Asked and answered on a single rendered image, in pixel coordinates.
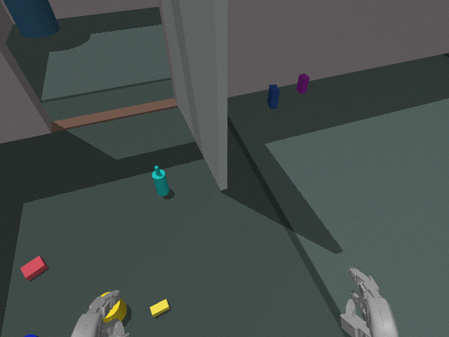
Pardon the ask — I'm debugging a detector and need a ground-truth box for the left robot hand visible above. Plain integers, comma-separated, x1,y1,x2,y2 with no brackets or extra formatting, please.
71,290,129,337

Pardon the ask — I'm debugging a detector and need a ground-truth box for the right robot hand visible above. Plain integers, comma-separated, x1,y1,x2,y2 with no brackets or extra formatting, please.
340,267,398,337

